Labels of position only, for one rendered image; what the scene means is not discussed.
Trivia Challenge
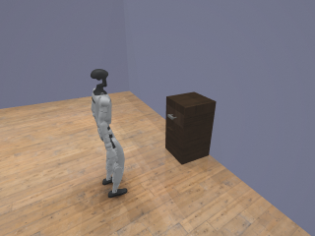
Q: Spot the right robot forearm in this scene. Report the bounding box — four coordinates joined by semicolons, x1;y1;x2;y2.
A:
99;122;113;150

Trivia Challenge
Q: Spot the robot right upper arm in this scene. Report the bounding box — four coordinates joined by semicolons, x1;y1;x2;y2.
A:
97;95;110;128

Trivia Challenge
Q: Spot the drawer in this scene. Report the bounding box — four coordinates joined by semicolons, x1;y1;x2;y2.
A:
166;105;184;128

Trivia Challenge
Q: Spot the cabinet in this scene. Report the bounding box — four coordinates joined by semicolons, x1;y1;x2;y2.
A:
165;91;217;165

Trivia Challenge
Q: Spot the robot right hand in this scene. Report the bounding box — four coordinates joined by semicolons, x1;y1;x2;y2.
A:
106;148;119;166

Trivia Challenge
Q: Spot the robot left upper arm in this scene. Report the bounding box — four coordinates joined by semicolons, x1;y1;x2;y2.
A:
91;88;95;113

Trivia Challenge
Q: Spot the humanoid robot head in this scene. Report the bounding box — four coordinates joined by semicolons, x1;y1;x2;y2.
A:
91;69;108;95

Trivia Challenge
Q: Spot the left robot foot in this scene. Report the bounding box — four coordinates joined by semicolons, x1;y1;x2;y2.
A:
102;176;112;186

